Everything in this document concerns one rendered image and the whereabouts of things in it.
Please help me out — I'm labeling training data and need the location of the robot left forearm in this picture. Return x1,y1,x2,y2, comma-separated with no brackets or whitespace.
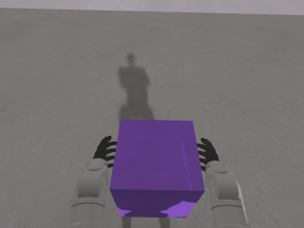
64,158,109,228

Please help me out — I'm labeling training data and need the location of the robot right hand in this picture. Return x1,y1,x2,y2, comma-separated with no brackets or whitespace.
197,138,219,172

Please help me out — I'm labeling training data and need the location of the robot right forearm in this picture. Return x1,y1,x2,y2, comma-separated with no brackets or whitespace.
205,161,250,228

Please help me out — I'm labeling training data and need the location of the carton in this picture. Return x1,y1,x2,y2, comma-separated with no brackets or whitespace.
109,119,205,219

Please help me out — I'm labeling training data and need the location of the robot left hand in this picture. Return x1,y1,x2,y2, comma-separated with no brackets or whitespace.
93,136,117,168

